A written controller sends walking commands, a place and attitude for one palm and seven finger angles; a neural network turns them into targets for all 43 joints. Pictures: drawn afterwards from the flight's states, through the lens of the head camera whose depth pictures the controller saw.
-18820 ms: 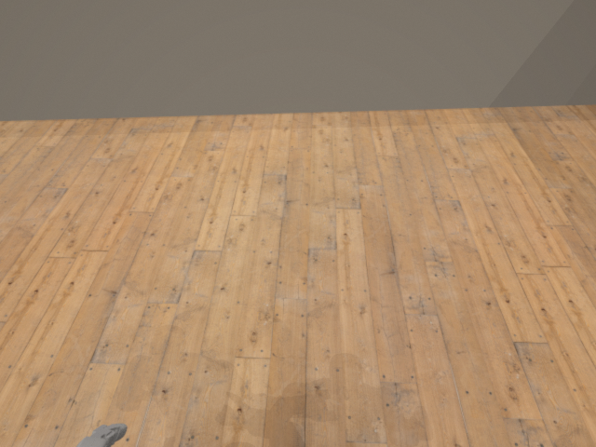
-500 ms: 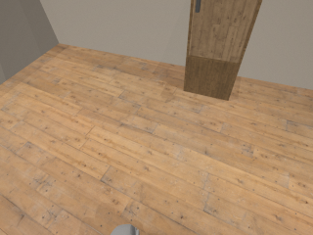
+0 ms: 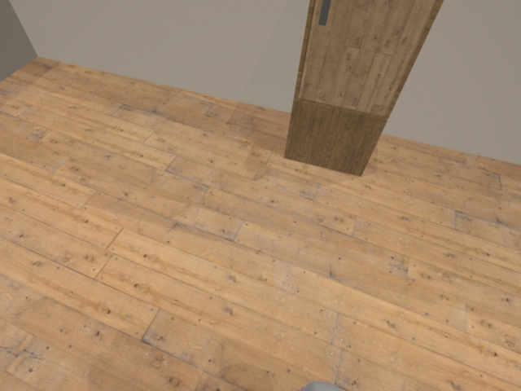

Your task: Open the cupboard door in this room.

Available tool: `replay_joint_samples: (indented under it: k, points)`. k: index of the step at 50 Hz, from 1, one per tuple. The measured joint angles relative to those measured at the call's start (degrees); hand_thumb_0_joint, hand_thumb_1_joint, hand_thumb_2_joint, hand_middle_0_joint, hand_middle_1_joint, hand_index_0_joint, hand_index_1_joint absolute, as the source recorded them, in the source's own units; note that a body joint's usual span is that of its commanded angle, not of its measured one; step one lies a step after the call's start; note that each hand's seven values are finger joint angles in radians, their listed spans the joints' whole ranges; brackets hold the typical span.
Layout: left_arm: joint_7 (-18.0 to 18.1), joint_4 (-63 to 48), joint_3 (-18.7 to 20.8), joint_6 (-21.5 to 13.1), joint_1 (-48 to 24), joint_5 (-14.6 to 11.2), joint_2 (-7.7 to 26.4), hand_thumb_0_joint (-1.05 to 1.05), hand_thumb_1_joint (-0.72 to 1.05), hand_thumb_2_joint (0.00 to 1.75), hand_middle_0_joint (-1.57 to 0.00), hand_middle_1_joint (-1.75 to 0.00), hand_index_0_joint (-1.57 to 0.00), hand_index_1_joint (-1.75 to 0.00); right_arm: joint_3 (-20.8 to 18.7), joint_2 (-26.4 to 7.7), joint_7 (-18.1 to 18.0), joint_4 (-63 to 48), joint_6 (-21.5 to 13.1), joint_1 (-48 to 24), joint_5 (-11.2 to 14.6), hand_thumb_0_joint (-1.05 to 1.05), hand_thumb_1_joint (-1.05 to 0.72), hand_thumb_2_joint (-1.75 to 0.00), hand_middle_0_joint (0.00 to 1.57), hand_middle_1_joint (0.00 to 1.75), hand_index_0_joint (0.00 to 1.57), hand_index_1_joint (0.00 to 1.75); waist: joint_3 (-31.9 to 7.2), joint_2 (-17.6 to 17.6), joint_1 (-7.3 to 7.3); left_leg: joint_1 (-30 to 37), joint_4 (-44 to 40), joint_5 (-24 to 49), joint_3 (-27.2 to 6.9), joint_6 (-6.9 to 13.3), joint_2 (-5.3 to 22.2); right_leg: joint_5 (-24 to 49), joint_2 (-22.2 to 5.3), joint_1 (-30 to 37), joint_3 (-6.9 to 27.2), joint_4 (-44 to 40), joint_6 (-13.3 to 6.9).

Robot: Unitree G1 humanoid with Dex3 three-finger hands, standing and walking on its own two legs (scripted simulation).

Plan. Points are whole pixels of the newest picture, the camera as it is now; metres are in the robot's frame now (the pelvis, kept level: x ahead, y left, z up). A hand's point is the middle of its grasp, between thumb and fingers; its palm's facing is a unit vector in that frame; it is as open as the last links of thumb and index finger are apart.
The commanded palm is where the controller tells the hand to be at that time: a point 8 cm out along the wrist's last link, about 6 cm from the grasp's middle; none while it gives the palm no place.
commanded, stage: stand and wait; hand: left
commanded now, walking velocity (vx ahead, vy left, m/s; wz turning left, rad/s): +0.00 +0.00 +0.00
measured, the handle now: out of the picture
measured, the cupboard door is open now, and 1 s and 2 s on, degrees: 0 0 0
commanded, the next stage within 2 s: look at it before walking up in 0.68 s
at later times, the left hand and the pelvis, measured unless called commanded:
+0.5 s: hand (186, 378) +0.16 +0.13 -0.17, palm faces +0.05 -0.98 -0.18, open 7.1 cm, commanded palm none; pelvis +0.08 -0.03 +0.00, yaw +2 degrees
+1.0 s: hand out of the picture +0.02 +0.10 -0.17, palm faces +0.07 -0.99 -0.14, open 7.3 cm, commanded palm none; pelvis +0.07 -0.04 +0.00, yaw +2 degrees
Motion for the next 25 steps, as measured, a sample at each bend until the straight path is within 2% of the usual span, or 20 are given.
replay_joint_samples:
  k: [5,9,11,13,14,16,18,20,25]
  points:
    - [0.60,-3.49,0.53,0.54,-6.02,0.00,1.17,0.00,0.92,0.90,-0.19,-0.30,-0.20,-0.30,0.55,-0.21,-0.02,4.06,1.27,5.45,-0.03,-0.01,-0.94,-0.90,0.20,0.30,0.20,0.30,-0.98,-0.29,-0.74,4.16,-4.97,0.55,0.03,0.17,-1.76,6.41,-0.99,-3.89,0.39,-5.86,1.36]
    - [0.80,-4.48,-0.30,1.06,-8.84,0.02,0.43,0.00,0.92,0.90,-0.19,-0.30,-0.19,-0.30,0.92,0.74,0.14,6.30,2.27,8.38,-0.33,0.00,-0.93,-0.90,0.20,0.30,0.20,0.30,-1.45,0.08,-1.77,6.13,-4.91,-1.07,-0.13,-0.20,-2.28,6.77,-1.17,-0.29,-0.52,-16.93,1.46]
    - [0.83,-4.47,-0.95,1.09,-9.55,-0.04,-0.28,0.00,0.92,0.90,-0.19,-0.30,-0.19,-0.30,1.05,1.31,0.18,7.00,2.64,9.21,-0.44,0.00,-0.92,-0.90,0.20,0.30,0.20,0.30,-1.52,0.45,-2.47,6.73,-3.70,-2.49,-0.08,-0.61,-2.24,6.18,-0.84,3.05,-1.28,-23.56,1.23]
    - [0.80,-4.37,-1.54,0.77,-9.68,-0.12,-1.02,0.00,0.92,0.90,-0.19,-0.30,-0.19,-0.30,1.17,1.96,0.21,7.57,2.95,9.96,-0.34,0.00,-0.92,-0.90,0.20,0.30,0.20,0.30,-1.75,0.53,-2.80,7.00,-1.61,-4.40,0.24,-1.27,-2.24,9.59,-0.57,7.20,-2.12,-31.35,1.03]
    - [0.86,-4.09,-1.81,0.38,-9.59,-0.16,-1.55,0.00,0.92,0.90,-0.19,-0.30,-0.20,-0.30,1.21,2.15,0.24,7.92,3.09,10.16,-0.16,0.00,-0.91,-0.90,0.20,0.30,0.20,0.30,-1.92,0.91,-2.77,6.86,-0.05,-5.64,0.38,-1.69,-1.92,8.76,-0.21,9.04,-2.41,-33.98,-0.10]
    - [1.04,-3.19,-2.68,-0.33,-9.32,-0.35,-3.23,0.00,0.92,0.90,-0.20,-0.30,-0.20,-0.30,1.24,2.02,0.30,8.37,3.62,9.67,0.29,0.00,-0.91,-0.90,0.20,0.30,0.20,0.30,-1.93,3.25,-3.37,6.74,1.69,-6.86,-0.50,-2.72,-0.28,7.40,1.27,9.97,-3.23,-34.41,-1.34]
    - [0.96,-2.49,-3.37,-0.78,-8.79,-0.63,-4.35,0.00,0.91,0.90,-0.20,-0.30,-0.20,-0.30,1.41,2.40,0.35,8.34,4.00,9.34,0.43,0.00,-0.91,-0.90,0.20,0.30,0.19,0.30,-2.34,4.05,-4.02,6.95,1.38,-7.16,-1.59,-3.75,0.06,7.29,1.51,10.50,-4.20,-34.68,-1.73]
    - [1.17,-1.84,-3.44,-0.94,-8.09,-1.07,-4.90,0.00,0.92,0.90,-0.20,-0.30,-0.20,-0.30,1.64,3.16,0.46,8.55,4.15,8.89,0.44,0.00,-0.91,-0.90,0.20,0.30,0.19,0.30,-2.93,3.59,-3.80,7.67,-0.16,-6.54,-2.06,-3.45,-0.06,7.46,1.52,11.10,-4.71,-35.49,-1.91]
    - [2.21,-1.58,-2.41,-1.00,-7.03,-1.58,-3.67,-0.03,0.95,0.90,-0.20,-0.30,-0.20,-0.30,2.09,4.79,0.18,9.02,3.26,7.59,0.27,0.00,-0.91,-0.90,0.20,0.30,0.20,0.30,-3.79,1.55,-1.74,9.61,-4.25,-4.40,-2.45,-3.77,-0.18,8.18,1.74,12.46,-5.22,-37.76,-2.16]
